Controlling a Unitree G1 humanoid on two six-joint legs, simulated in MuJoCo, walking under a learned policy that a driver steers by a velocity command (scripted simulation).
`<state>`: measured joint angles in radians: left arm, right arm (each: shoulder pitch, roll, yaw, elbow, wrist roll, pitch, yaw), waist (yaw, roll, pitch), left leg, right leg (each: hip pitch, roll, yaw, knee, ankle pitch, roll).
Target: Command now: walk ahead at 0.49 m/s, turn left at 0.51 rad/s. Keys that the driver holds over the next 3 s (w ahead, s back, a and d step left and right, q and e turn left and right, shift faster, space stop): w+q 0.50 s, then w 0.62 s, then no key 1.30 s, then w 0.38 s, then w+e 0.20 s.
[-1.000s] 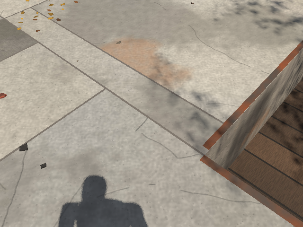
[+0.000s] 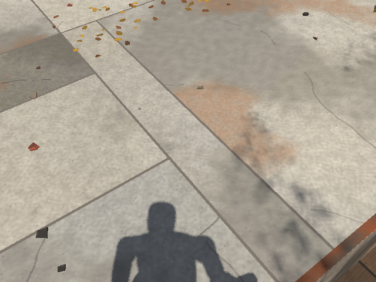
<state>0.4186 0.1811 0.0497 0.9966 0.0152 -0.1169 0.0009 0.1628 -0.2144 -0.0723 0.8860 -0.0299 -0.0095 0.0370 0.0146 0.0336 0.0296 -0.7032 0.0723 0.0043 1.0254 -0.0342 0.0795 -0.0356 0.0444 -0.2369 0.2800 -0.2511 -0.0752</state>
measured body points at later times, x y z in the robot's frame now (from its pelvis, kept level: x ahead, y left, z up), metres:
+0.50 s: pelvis +0.26 +0.06 +0.00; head +0.29 +0.08 +0.45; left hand +0.33 +0.34 -0.12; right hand +0.36 -0.20 -0.13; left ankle +0.23 +0.09 -0.74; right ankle +0.41 -0.09 -0.67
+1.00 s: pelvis +0.55 +0.10 +0.00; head +0.57 +0.09 +0.45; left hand +0.44 +0.33 -0.13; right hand +0.74 -0.10 -0.13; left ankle +0.52 +0.24 -0.66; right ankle +0.57 +0.02 -0.74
